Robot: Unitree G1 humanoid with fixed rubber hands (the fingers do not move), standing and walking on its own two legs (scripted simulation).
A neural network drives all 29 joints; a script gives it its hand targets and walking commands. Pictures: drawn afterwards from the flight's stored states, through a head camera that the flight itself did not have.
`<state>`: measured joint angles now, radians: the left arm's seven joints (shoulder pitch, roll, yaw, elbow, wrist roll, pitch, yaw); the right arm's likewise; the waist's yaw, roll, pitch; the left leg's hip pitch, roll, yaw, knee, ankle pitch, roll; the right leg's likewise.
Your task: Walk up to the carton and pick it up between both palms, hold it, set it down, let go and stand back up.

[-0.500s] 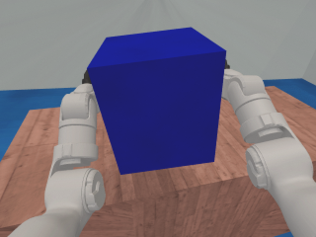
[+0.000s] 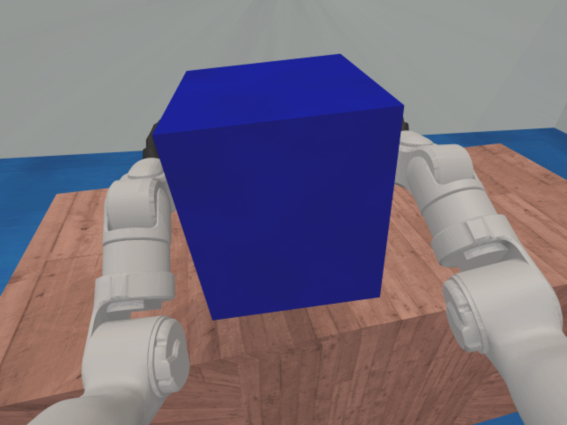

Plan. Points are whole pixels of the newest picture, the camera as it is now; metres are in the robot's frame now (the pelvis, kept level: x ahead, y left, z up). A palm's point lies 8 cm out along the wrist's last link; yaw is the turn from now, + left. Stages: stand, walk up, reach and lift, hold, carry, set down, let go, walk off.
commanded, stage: hold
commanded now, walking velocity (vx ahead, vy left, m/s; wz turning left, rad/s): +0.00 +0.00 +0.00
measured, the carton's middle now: (279, 180) +0.37 +0.00 +0.23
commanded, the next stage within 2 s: set down in 0.52 s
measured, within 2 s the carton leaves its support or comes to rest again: neither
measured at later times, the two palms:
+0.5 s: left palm (157, 163) +0.37 +0.16 +0.27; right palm (396, 140) +0.37 -0.16 +0.29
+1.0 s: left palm (160, 174) +0.40 +0.17 +0.23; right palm (376, 158) +0.40 -0.15 +0.25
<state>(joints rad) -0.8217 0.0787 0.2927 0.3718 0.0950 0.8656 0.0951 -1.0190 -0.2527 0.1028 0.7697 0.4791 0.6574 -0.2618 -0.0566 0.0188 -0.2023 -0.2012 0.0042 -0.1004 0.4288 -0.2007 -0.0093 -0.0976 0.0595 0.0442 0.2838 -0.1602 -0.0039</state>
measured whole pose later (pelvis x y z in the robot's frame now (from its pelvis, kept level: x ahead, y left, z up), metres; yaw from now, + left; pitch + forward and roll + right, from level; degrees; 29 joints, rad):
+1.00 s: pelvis +0.00 +0.00 +0.00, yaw +1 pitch -4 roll -1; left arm -0.91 0.08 0.40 0.65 0.20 0.56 0.03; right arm -1.05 -0.14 -0.10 1.03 0.22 0.34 -0.16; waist -0.06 -0.04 -0.10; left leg -0.11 -0.01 -0.11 0.34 -0.17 -0.01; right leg -0.02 0.04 0.03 0.25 -0.16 -0.01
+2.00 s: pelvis +0.01 +0.00 +0.00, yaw +0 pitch +2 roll -1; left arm -0.84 0.07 0.29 0.77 0.08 0.34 0.13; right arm -0.92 -0.13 -0.12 1.01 0.16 0.19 -0.14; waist -0.02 -0.01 -0.11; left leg -0.22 0.00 -0.08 0.37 -0.18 -0.01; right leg -0.14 0.04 0.03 0.27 -0.16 0.00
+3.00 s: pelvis +0.02 +0.00 +0.00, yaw -1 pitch +6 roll -1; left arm -0.81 0.04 0.38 0.93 0.14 0.10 0.07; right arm -0.84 -0.05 -0.33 1.00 -0.13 0.05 -0.07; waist 0.05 0.00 -0.11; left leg -0.28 0.01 -0.05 0.33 -0.16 -0.01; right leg -0.21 0.04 0.01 0.25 -0.15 -0.01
